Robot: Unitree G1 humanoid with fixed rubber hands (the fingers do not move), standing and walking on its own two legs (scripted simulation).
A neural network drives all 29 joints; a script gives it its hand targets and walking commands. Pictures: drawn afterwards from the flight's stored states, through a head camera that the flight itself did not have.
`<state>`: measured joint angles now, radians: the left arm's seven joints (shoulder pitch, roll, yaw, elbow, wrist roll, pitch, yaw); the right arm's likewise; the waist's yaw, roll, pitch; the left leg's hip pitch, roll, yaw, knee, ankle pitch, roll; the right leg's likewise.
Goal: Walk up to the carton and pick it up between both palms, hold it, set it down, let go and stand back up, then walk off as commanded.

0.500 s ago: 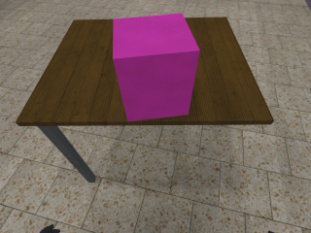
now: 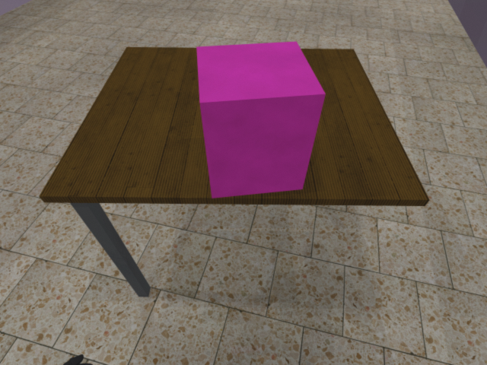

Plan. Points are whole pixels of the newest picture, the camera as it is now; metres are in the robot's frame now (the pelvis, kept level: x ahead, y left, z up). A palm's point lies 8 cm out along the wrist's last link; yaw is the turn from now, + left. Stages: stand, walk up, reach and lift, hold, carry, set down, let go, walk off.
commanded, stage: stand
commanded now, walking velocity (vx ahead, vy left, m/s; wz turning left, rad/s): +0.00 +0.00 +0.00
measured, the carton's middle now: (252, 122) +0.60 +0.00 +0.07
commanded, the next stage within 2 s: none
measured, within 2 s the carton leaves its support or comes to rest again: neither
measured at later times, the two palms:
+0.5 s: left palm out of the picture +0.08 +0.32 -0.09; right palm out of the picture +0.06 -0.29 -0.10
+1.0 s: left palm out of the picture +0.07 +0.32 -0.09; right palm out of the picture +0.06 -0.29 -0.10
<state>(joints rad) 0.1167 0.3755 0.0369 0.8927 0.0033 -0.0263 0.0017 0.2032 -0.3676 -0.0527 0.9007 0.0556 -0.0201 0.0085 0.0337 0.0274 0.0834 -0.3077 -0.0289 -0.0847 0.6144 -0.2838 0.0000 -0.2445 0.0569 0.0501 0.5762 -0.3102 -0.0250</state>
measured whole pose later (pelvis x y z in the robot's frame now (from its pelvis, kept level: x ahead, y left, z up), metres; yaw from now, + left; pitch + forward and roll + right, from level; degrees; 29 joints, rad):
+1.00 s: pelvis -0.02 +0.00 +0.01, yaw +0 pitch -1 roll -1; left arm 0.14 0.38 0.04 0.95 0.00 -0.03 0.00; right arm 0.20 -0.36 -0.04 0.96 0.06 -0.03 0.01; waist 0.03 0.03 0.03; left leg -0.31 -0.03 -0.09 0.54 -0.22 0.00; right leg -0.24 0.05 0.05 0.49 -0.24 -0.02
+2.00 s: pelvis -0.02 +0.00 +0.01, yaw +0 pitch -1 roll -1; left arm 0.17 0.38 0.04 0.95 0.00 -0.03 0.00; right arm 0.20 -0.36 -0.04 0.98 0.06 -0.03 0.01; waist 0.03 0.03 0.02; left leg -0.31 -0.03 -0.09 0.53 -0.20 0.00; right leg -0.24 0.05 0.05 0.48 -0.22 -0.02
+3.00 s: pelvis -0.02 +0.00 +0.01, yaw +0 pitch -1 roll -1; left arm 0.17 0.38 0.04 0.95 0.00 -0.03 0.00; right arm 0.20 -0.36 -0.04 0.99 0.06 -0.03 0.01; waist 0.03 0.03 0.02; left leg -0.31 -0.03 -0.09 0.53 -0.20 0.00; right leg -0.24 0.05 0.05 0.48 -0.22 -0.02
